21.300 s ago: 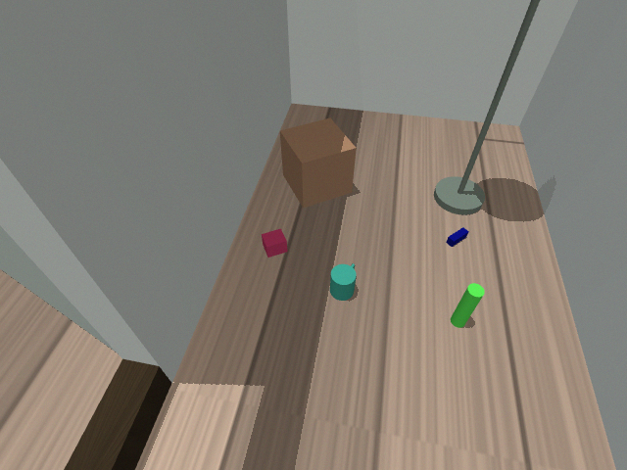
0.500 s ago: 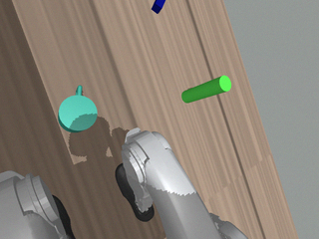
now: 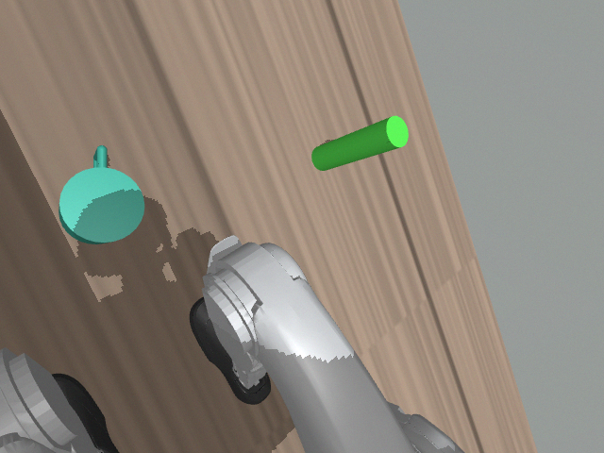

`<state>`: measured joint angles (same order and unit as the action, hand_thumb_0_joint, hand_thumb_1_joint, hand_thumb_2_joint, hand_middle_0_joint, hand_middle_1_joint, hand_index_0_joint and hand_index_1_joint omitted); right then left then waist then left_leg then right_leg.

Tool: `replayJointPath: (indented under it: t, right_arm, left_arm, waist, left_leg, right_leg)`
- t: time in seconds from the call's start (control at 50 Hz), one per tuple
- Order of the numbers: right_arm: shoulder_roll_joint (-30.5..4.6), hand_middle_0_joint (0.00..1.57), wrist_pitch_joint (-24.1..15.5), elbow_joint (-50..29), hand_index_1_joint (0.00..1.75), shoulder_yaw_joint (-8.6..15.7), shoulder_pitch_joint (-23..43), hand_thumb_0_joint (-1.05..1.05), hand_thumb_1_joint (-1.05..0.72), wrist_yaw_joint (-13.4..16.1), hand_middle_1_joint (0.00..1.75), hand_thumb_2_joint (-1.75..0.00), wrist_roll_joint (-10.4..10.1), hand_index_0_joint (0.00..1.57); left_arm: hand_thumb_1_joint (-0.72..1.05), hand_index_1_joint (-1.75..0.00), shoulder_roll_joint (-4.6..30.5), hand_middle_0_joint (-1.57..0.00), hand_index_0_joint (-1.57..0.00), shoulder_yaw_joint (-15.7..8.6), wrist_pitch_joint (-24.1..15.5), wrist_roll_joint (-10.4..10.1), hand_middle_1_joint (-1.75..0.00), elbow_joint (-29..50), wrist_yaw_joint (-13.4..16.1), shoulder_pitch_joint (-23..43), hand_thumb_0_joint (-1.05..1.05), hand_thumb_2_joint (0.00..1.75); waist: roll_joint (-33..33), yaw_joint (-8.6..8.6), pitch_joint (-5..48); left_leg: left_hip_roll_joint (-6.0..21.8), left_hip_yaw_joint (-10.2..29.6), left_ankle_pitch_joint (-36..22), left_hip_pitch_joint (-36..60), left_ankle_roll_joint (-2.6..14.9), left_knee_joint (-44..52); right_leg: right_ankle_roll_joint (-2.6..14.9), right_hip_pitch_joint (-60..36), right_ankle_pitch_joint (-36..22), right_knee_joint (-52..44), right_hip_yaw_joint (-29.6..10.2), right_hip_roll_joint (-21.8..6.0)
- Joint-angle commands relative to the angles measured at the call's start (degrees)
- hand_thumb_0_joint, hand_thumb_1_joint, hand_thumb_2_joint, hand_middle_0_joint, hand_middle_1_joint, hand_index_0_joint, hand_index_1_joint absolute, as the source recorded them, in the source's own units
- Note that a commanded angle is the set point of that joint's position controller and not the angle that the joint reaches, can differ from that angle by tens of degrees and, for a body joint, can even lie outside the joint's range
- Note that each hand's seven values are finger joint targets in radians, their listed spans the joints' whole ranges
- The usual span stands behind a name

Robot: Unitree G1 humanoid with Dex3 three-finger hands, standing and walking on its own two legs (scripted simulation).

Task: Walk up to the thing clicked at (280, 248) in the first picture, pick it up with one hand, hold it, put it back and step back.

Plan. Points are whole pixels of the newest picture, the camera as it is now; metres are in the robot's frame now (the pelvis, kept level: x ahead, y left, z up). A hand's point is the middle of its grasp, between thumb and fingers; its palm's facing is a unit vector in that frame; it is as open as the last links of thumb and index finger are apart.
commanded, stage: rest palm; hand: left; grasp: from above
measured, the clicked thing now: out of the picture +0.49 +0.39 -0.29
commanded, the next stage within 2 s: close in 1.32 s
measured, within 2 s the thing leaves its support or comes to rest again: neither
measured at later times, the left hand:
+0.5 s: hand out of the picture +0.47 +0.37 -0.26, palm faces -0.30 -0.34 -0.89, open 13.9 cm
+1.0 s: hand out of the picture +0.48 +0.37 -0.26, palm faces -0.29 -0.33 -0.90, open 14.2 cm
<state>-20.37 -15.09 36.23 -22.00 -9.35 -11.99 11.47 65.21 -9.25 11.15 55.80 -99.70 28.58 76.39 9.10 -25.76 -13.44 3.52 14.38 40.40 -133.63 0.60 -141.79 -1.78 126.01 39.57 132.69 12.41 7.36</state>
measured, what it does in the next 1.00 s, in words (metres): stands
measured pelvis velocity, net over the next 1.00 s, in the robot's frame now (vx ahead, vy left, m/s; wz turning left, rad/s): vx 0.00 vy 0.00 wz -0.03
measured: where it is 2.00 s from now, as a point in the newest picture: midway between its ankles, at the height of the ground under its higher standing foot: (174, 409)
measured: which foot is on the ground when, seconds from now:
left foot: down 0.00-1.00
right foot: down 0.00-1.00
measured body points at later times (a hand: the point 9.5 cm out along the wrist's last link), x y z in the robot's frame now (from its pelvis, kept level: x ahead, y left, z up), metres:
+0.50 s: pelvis +0.00 +0.00 +0.01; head +0.31 +0.13 +0.30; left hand +0.49 +0.38 -0.21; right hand +0.02 -0.23 -0.04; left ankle +0.07 +0.13 -0.29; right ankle +0.11 -0.10 -0.29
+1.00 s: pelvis +0.00 +0.00 +0.01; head +0.32 +0.13 +0.29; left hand +0.49 +0.38 -0.21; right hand +0.02 -0.23 -0.03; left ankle +0.07 +0.13 -0.29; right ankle +0.11 -0.10 -0.29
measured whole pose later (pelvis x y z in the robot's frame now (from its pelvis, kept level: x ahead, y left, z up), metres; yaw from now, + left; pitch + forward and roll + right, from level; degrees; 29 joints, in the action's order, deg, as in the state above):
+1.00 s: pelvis +0.00 +0.00 +0.01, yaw -2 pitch +29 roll -17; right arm -21.2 -15.3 33.9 -25.0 -6.4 -12.3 12.2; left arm 68.6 -7.2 9.7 54.6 -99.5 30.7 76.6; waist 11.1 -26.9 -15.4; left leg 3.8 16.2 40.8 -132.5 0.8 -140.9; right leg -2.3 124.1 39.1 130.1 13.8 8.0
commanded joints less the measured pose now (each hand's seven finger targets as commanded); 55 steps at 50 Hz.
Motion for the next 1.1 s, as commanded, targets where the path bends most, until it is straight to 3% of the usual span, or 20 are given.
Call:
replayJointPath:
  t: [0.0,0.02,0.06,0.12,0.22,0.24,0.38,0.46,0.52,0.68,0.74,0.86,0.88,1.08]
  right_arm:
    - [-18.48,0.2,-0.24,2.31,0.3,3.71,-12.85,0.0,-0.9,0.43,0.3,-0.9,-0.48,0.2]
    - [-18.93,0.2,-0.27,2.34,0.3,4.03,-13.38,0.0,-0.9,0.33,0.3,-0.9,-0.31,0.2]
    - [-19.01,0.2,-0.17,1.81,0.3,3.39,-12.97,0.0,-0.9,0.28,0.3,-0.9,-0.13,0.2]
    - [-19.52,0.2,-0.22,1.3,0.3,3.78,-12.17,0.0,-0.91,0.15,0.3,-0.9,0.01,0.2]
    - [-19.55,0.2,-0.2,1.68,0.3,2.87,-12.15,0.0,-0.91,-0.04,0.3,-0.9,0.01,0.2]
    - [-19.66,0.2,-0.29,1.82,0.3,2.87,-12.31,0.0,-0.91,-0.13,0.3,-0.91,0.16,0.2]
    - [-20.02,0.2,-0.59,0.93,0.3,2.24,-11.47,0.0,-0.91,-0.21,0.3,-0.91,0.28,0.2]
    - [-20.44,0.2,-0.67,0.69,0.3,2.33,-10.62,0.0,-0.91,-0.02,0.3,-0.91,0.51,0.2]
    - [-20.64,0.2,-0.65,0.22,0.3,2.28,-10.72,0.0,-0.91,0.09,0.3,-0.91,0.61,0.2]
    - [-20.43,0.2,-0.44,0.54,0.3,1.6,-10.12,0.0,-0.91,0.1,0.3,-0.91,0.57,0.2]
    - [-20.96,0.2,-0.28,-0.18,0.3,1.73,-9.88,0.0,-0.91,0.23,0.3,-0.91,0.66,0.2]
    - [-20.86,0.2,-0.08,-0.13,0.3,2.12,-9.74,0.0,-0.91,0.06,0.3,-0.91,0.26,0.2]
    - [-19.99,0.2,0.16,0.23,0.3,1.41,-10.17,0.0,-0.91,-0.01,0.3,-0.91,0.49,0.2]
    - [-20.32,0.2,0.37,0.31,0.3,1.31,-10.22,0.0,-0.9,0.29,0.3,-0.9,0.17,0.2]
  left_arm:
    - [-0.5,-0.94,12.35,-0.14,-0.13,2.03,-0.56,0.41,-0.93,7.5,2.7,13.81,0.0,0.92]
    - [-0.49,-0.93,11.88,-0.16,-0.14,2.36,-0.69,0.23,-0.92,7.7,2.53,13.24,0.0,0.91]
    - [-0.49,-0.94,12.58,-0.16,-0.14,2.67,-0.71,0.61,-0.92,5.81,3.12,12.87,0.0,0.92]
    - [-0.5,-0.95,13.3,-0.15,-0.13,2.28,-1.05,0.01,-0.93,7.6,3.4,14.03,0.0,0.91]
    - [-0.48,-0.94,13.0,-0.15,-0.15,2.57,-0.91,0.62,-0.94,5.36,4.2,13.06,0.0,0.89]
    - [-0.48,-0.95,12.88,-0.15,-0.14,2.65,-0.98,0.61,-0.95,5.4,4.47,13.16,0.0,0.89]
    - [-0.49,-0.95,12.65,-0.15,-0.14,3.07,-1.18,-0.29,-0.94,5.54,4.79,12.13,0.0,0.9]
    - [-0.51,-0.98,12.83,-0.13,-0.12,3.48,-1.32,-0.82,-0.97,4.43,5.02,12.29,0.0,0.92]
    - [-0.54,-0.99,14.49,-0.11,-0.1,3.03,-1.89,-0.79,-0.98,7.92,4.97,13.64,0.0,0.94]
    - [-0.53,-1.0,13.75,-0.11,-0.1,3.29,-1.79,-0.82,-0.99,3.93,5.64,11.82,0.0,0.94]
    - [-0.55,-1.0,15.91,-0.1,-0.08,2.72,-2.17,-0.92,-0.99,7.4,5.87,13.45,0.0,0.96]
    - [-0.56,-1.01,15.28,-0.09,-0.08,2.98,-1.62,-0.75,-0.99,8.2,4.83,12.73,0.0,0.96]
    - [-0.55,-1.0,13.95,-0.1,-0.08,3.97,-1.17,-0.6,-0.99,4.61,4.75,10.29,0.0,0.96]
    - [-0.54,-1.0,15.49,-0.09,-0.08,3.44,-1.71,-1.1,-0.99,7.35,4.04,12.5,0.0,0.95]
  waist:
    - [-35.2,-2.62,39.4]
    - [-35.55,-3.47,38.26]
    - [-33.48,-3.5,37.87]
    - [-35.91,-3.25,37.0]
    - [-36.05,-3.5,37.3]
    - [-36.58,-4.19,36.7]
    - [-35.41,-4.83,35.86]
    - [-35.06,-4.75,35.35]
    - [-35.34,-4.99,36.06]
    - [-35.05,-4.89,35.11]
    - [-36.05,-4.98,35.74]
    - [-36.16,-4.76,35.89]
    - [-34.74,-5.13,36.08]
    - [-35.96,-4.83,35.54]
  left_leg:
    - [3.03,-2.78,-16.79,31.39,0.12,12.79]
    - [2.97,-2.91,-17.4,31.7,0.23,12.69]
    - [3.08,-2.74,-16.3,29.59,0.34,12.81]
    - [3.17,-2.59,-15.69,31.23,-0.05,13.66]
    - [3.46,-1.67,-17.87,32.17,-0.27,13.73]
    - [3.44,-1.64,-17.6,32.57,-0.32,13.92]
    - [3.54,-1.81,-17.69,31.79,0.04,13.33]
    - [3.63,-1.48,-15.55,31.29,-0.22,14.03]
    - [3.41,-1.92,-15.78,31.45,0.14,13.48]
    - [3.83,-0.83,-15.72,31.42,-0.34,14.5]
    - [3.77,-1.56,-16.08,31.82,-0.1,14.17]
    - [3.97,-1.14,-17.79,32.6,-0.2,13.93]
    - [4.06,-1.43,-18.07,31.74,0.04,13.55]
    - [4.0,-0.9,-16.81,32.09,-0.22,14.19]
  right_leg:
    - [2.94,-22.27,-18.04,-11.66,4.15,1.19]
    - [2.77,-22.95,-18.75,-11.9,3.91,1.12]
    - [2.63,-24.27,-18.59,-12.47,4.12,1.38]
    - [3.0,-23.36,-17.58,-12.3,4.21,1.45]
    - [2.96,-22.46,-18.71,-11.84,4.95,1.43]
    - [2.94,-22.6,-18.53,-12.04,5.07,1.41]
    - [2.53,-23.99,-19.58,-12.66,4.74,1.36]
    - [2.8,-23.93,-17.88,-12.97,5.1,1.64]
    - [2.52,-25.51,-18.76,-13.46,4.65,1.67]
    - [2.7,-24.46,-17.99,-13.14,5.51,1.71]
    - [2.54,-26.02,-18.91,-13.78,4.95,1.85]
    - [2.58,-24.65,-19.74,-13.39,4.94,1.79]
    - [2.26,-26.32,-20.64,-14.1,4.82,2.0]
    - [2.71,-24.39,-18.69,-13.29,5.29,1.88]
